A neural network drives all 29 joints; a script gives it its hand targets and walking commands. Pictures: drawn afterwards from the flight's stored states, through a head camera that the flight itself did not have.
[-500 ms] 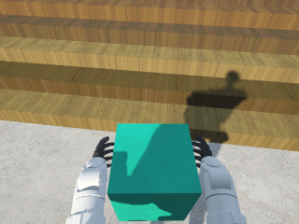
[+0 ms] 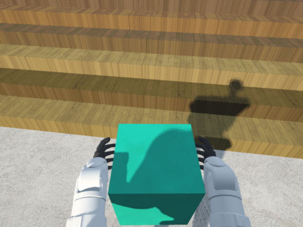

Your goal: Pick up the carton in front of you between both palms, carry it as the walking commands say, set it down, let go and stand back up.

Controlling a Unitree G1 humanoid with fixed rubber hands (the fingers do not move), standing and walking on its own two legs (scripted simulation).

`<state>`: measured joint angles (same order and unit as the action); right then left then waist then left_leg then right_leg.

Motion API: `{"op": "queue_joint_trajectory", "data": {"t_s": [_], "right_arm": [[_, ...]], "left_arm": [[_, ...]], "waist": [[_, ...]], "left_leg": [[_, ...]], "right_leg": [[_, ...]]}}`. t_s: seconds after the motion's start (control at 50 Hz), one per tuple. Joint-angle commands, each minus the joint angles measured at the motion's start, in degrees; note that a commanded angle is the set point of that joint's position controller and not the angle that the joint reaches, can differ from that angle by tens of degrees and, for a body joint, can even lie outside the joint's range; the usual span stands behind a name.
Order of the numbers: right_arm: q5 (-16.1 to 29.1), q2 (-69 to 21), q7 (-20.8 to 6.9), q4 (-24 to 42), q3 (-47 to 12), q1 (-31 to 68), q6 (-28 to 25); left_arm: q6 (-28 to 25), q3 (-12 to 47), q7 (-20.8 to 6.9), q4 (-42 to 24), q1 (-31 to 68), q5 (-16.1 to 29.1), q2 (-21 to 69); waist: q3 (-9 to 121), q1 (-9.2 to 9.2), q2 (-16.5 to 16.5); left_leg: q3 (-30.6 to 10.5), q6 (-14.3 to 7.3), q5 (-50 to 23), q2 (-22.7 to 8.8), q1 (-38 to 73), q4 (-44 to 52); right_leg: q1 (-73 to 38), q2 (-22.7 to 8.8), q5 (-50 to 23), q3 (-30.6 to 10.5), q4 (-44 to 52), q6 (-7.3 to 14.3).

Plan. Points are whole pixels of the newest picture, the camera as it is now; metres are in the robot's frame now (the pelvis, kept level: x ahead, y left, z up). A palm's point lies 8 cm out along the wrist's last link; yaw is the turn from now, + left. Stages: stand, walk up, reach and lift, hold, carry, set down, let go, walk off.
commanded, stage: hold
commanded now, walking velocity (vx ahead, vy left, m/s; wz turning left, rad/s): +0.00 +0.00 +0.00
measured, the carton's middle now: (154, 176) +0.29 +0.00 -0.02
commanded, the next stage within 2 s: carry in 1.16 s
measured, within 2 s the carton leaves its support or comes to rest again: neither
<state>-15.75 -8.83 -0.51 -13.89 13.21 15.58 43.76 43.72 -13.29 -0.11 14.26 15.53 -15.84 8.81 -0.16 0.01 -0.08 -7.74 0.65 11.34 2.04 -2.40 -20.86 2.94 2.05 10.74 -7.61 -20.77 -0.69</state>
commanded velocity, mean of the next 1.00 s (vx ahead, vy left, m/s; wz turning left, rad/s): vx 0.00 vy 0.00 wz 0.00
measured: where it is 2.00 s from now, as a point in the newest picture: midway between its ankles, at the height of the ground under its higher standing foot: outside the picture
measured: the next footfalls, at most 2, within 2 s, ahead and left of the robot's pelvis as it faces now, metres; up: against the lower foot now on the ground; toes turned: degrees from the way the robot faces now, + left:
left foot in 1.54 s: +0.12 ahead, +0.10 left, +0.00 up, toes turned +8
right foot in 1.84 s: +0.38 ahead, -0.12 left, +0.00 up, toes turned -10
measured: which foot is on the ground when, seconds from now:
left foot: down 0.00-1.00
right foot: down 0.00-1.00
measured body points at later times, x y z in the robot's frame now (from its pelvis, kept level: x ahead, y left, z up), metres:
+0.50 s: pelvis +0.00 +0.00 +0.00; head -0.04 +0.00 +0.45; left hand +0.30 +0.15 +0.04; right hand +0.30 -0.15 +0.04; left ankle +0.01 +0.13 -0.75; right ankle +0.02 -0.13 -0.75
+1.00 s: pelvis +0.00 +0.00 +0.00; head -0.04 +0.00 +0.45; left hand +0.30 +0.15 +0.04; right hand +0.30 -0.15 +0.04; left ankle +0.01 +0.13 -0.75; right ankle +0.02 -0.13 -0.75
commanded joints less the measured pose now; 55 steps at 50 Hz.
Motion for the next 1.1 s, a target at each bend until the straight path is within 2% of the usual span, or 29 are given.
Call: {"op": "queue_joint_trajectory", "data": {"t_s": [0.0,0.2,0.68,1.08], "right_arm": [[14.6,-52.8,-13.5,1.1,-31.1,29.3,-1.7],[14.2,-53.3,-13.6,-0.8,-30.5,31.4,-2.0],[14.8,-52.2,-13.1,2.9,-31.3,26.1,-1.5],[14.6,-52.4,-13.2,2.0,-31.1,27.9,-1.7]], "left_arm": [[-2.0,31.2,-14.0,-2.0,30.7,15.0,52.3],[-2.3,30.4,-14.1,0.0,32.7,14.4,52.6],[-1.7,31.4,-13.4,-3.8,27.3,15.2,51.8],[-2.0,31.2,-13.6,-2.7,29.1,15.0,52.0]], "waist": [[10.8,0.08,0.0],[11.2,0.01,0.1],[12.2,0.05,-0.1],[11.6,0.01,0.0]], "left_leg": [[4.0,0.3,-4.9,3.3,-0.4,3.3],[4.3,0.2,-2.8,3.2,-1.0,3.1],[3.9,0.5,-11.0,3.4,1.6,3.5],[4.1,0.3,-7.3,3.4,0.5,3.3]], "right_leg": [[-2.0,3.2,-5.0,3.9,2.9,-0.2],[-1.7,3.1,-3.1,4.1,2.5,-0.3],[-4.1,3.5,-11.0,3.7,2.9,-0.5],[-2.8,3.4,-7.3,3.9,2.7,-0.4]]}}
